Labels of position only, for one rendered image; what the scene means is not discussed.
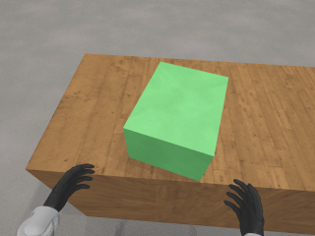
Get pedestal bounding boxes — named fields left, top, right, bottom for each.
left=25, top=53, right=315, bottom=235

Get left robot forearm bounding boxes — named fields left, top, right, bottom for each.
left=17, top=206, right=60, bottom=236

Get robot left hand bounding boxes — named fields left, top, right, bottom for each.
left=43, top=163, right=95, bottom=212

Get robot right hand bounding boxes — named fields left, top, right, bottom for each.
left=223, top=179, right=265, bottom=236

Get carton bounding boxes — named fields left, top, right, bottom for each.
left=123, top=61, right=228, bottom=182

